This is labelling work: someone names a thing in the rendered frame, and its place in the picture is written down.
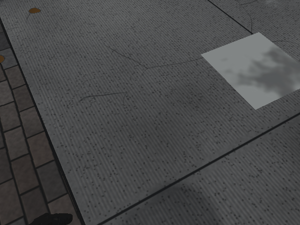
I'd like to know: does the left robot hand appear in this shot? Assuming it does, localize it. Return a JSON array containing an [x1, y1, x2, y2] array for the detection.
[[28, 213, 73, 225]]

